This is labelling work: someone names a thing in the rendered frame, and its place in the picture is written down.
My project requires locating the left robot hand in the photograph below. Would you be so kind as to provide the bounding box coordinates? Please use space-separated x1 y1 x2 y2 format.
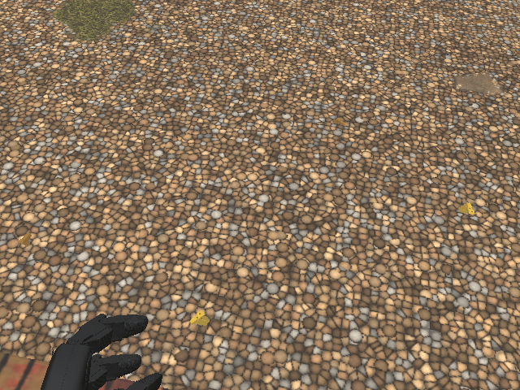
41 314 163 390

